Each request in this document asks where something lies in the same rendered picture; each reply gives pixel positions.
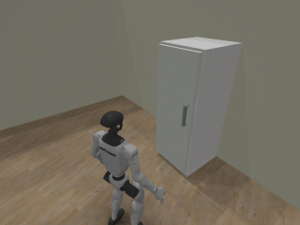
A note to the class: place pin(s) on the robot right forearm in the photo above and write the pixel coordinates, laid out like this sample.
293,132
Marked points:
146,183

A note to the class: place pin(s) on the robot left upper arm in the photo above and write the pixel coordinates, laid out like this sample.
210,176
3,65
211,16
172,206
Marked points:
95,151

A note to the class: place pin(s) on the robot right hand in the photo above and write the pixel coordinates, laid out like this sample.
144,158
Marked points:
161,192

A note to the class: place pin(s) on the robot left forearm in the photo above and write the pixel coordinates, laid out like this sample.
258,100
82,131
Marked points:
99,158

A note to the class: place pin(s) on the fridge door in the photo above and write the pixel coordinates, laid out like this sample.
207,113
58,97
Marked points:
178,76

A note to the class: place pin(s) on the left robot thigh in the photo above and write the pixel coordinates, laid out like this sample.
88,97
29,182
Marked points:
118,194

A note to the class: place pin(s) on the handle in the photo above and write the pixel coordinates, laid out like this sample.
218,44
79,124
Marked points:
184,117

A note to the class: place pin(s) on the robot left shin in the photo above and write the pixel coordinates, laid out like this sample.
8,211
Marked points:
115,205

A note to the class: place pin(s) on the robot right upper arm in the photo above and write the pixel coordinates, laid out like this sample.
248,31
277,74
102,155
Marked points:
131,153

